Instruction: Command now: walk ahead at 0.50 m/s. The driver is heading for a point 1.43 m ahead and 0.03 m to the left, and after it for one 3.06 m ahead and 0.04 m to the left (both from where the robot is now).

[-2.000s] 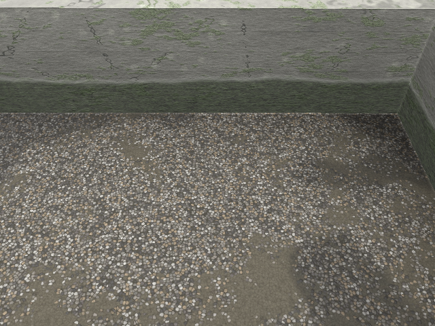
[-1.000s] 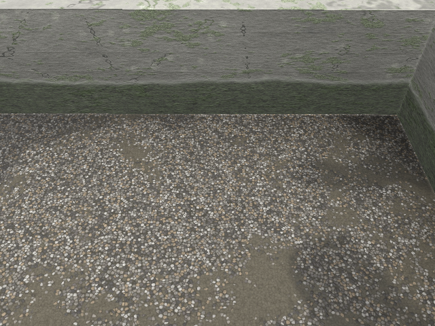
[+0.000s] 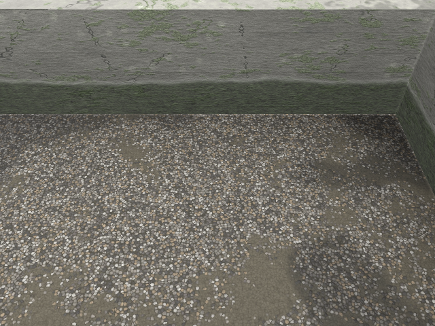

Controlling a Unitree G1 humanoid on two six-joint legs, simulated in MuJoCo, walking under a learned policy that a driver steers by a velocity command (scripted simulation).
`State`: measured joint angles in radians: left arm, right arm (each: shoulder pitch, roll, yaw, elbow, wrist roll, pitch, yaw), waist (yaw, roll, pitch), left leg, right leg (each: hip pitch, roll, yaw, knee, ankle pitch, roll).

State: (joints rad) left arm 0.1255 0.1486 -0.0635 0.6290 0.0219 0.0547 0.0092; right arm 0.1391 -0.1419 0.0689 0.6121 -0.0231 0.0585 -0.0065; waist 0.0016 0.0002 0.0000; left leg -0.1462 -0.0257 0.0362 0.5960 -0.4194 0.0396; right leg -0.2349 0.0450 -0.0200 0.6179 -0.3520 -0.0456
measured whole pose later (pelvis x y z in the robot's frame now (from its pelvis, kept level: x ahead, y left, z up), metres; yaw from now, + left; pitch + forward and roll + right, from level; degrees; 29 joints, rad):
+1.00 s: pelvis +0.00 +0.00 +0.02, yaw +0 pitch -1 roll +0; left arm 0.16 0.17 -0.05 0.70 0.01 0.05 0.01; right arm 0.18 -0.18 0.05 0.71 -0.01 0.06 -0.01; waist 0.00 0.00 0.01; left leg -0.09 -0.03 0.02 0.40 -0.30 0.04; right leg -0.17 0.05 -0.01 0.42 -0.24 -0.05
